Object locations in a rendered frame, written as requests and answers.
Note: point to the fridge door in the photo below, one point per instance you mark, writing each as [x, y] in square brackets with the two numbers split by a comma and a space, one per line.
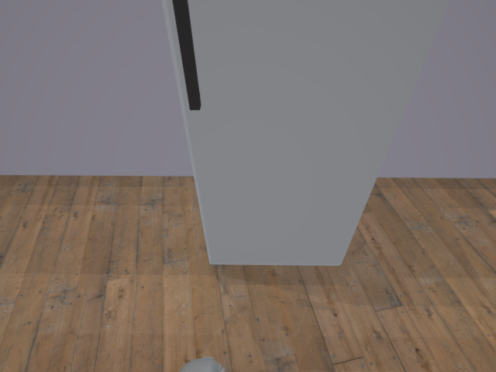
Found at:
[300, 101]

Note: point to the handle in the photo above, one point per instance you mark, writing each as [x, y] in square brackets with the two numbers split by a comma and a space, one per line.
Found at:
[183, 23]

